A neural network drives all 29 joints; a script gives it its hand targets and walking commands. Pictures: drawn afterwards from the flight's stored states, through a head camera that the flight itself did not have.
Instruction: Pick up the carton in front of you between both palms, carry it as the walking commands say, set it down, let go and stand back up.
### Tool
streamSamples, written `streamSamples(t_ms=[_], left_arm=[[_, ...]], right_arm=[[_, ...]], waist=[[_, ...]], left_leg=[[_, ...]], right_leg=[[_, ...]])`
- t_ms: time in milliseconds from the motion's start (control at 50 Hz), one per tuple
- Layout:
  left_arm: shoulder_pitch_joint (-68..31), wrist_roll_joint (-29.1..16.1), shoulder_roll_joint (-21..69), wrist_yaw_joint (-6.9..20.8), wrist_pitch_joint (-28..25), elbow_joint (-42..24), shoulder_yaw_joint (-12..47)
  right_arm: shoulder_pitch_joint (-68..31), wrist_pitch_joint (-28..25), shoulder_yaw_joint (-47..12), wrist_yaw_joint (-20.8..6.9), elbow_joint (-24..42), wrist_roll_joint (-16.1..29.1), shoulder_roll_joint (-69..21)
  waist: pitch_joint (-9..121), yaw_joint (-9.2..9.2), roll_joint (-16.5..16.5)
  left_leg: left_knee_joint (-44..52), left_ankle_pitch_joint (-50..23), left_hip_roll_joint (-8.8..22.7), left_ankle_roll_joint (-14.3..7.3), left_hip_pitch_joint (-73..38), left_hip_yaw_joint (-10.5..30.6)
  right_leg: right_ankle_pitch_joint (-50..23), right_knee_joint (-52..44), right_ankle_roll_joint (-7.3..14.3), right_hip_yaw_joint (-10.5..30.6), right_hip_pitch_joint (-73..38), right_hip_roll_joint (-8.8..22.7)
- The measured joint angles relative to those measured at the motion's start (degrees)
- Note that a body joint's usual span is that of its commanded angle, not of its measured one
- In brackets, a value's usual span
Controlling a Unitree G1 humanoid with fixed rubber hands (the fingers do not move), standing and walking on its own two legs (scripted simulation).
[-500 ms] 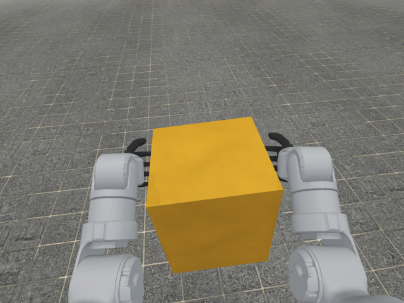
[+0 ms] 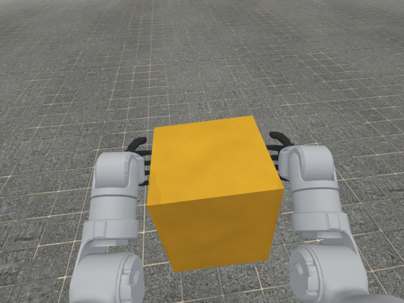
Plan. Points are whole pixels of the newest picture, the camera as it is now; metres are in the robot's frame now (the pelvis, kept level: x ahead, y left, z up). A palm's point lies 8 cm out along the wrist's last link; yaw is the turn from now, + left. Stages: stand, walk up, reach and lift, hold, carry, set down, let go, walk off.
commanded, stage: carry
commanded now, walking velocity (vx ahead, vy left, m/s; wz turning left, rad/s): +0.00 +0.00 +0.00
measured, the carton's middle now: (212, 195) +0.34 -0.01 +0.05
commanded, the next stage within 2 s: none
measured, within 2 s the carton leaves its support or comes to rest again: neither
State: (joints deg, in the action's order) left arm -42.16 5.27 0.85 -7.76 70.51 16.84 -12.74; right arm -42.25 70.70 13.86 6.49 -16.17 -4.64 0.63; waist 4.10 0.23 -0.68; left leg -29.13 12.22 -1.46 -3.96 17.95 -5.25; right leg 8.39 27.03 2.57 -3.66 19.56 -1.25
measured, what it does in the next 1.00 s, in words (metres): walks ahead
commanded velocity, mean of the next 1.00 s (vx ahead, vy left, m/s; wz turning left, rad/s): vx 0.27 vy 0.00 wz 0.00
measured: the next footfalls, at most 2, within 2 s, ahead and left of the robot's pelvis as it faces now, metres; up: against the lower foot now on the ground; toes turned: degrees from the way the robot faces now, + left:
left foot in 1.22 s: +0.36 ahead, +0.14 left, -0.08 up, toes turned +4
right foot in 1.64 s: +0.66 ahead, -0.02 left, -0.08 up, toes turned -4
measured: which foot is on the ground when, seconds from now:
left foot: down 0.00-0.76, up 0.78-1.00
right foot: down 0.00-1.00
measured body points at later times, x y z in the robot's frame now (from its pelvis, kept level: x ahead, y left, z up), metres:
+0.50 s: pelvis +0.00 +0.00 +0.00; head -0.02 +0.00 +0.45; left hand +0.36 +0.15 +0.13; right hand +0.37 -0.15 +0.13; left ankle +0.04 +0.07 -0.73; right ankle +0.06 -0.09 -0.73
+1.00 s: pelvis +0.11 -0.01 +0.00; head +0.13 -0.01 +0.45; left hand +0.48 +0.12 +0.10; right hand +0.48 -0.18 +0.11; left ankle +0.14 +0.11 -0.69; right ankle +0.04 -0.11 -0.73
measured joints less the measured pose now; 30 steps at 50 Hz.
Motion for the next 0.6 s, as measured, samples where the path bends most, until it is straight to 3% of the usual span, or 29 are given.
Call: streamSamples(t_ms=[520,600], left_arm=[[0.4,0.2,0.1,0.0,-0.1,0.7,-0.1],[0.9,-0.5,-0.5,0.1,0.1,0.0,0.0]], right_arm=[[0.2,-0.5,0.3,-0.1,-1.2,-0.4,-0.4],[0.2,-0.3,0.0,-0.1,-0.8,-0.9,-0.9]], waist=[[0.8,0.12,0.2],[1.8,0.11,-0.2]], left_leg=[[0.6,-0.2,-0.4,-0.4,-0.1,0.0],[-0.6,1.2,-0.3,-1.1,0.7,-0.3]], right_leg=[[-0.1,-0.5,-0.4,0.0,-0.1,0.3],[8.0,6.3,0.6,-0.1,2.6,0.8]])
